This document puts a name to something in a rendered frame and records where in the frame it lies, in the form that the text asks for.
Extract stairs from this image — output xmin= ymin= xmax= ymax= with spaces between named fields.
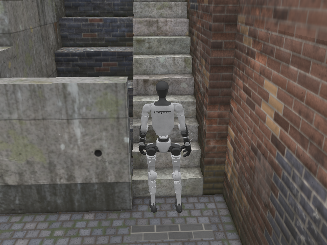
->
xmin=132 ymin=0 xmax=203 ymax=197

